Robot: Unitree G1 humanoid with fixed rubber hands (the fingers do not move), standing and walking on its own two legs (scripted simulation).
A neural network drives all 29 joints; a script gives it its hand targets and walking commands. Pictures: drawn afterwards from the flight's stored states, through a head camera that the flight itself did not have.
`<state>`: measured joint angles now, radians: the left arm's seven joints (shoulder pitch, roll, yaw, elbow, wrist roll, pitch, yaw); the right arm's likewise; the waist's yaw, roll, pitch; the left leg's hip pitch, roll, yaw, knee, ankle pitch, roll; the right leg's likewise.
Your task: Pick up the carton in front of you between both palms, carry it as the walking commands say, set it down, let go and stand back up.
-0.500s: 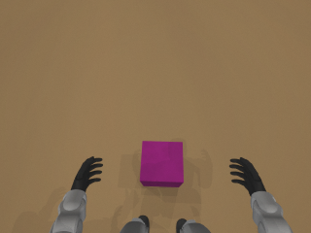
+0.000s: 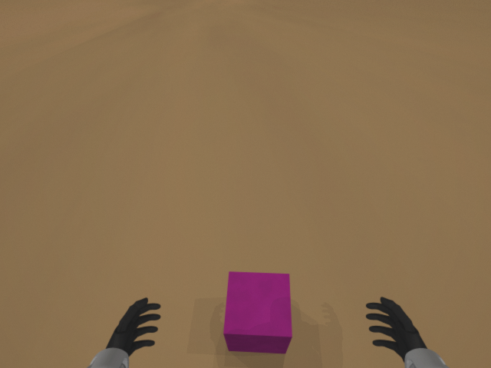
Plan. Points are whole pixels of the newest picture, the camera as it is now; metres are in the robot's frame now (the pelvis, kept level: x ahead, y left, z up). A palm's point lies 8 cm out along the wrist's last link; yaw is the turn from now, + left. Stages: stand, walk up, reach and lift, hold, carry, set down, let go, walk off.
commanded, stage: let go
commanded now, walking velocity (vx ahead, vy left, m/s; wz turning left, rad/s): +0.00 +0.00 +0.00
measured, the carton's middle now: (257, 313) +0.39 +0.00 -0.65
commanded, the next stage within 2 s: stand in 0.10 s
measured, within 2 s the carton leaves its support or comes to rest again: neither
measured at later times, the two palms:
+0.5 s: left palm out of the picture +0.14 +0.29 -0.09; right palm (441, 361) +0.15 -0.28 -0.08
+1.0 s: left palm out of the picture +0.11 +0.30 -0.10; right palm out of the picture +0.12 -0.29 -0.09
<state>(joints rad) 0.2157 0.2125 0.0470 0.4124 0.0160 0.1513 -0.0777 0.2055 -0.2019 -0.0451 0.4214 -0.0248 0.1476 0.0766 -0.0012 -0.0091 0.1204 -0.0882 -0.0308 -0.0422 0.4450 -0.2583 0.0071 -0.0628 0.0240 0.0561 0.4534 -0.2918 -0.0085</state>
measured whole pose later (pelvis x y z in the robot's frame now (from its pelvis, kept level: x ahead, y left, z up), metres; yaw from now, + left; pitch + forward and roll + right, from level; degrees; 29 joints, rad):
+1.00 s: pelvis +0.01 +0.01 +0.00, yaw +0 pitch -2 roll +0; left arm 0.18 0.36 0.02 0.88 0.03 0.00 0.02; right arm 0.15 -0.36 -0.01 0.90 -0.03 -0.01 -0.02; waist 0.00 -0.01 0.01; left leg -0.14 -0.03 -0.04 0.43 -0.25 0.02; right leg -0.10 0.01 0.05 0.41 -0.27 0.00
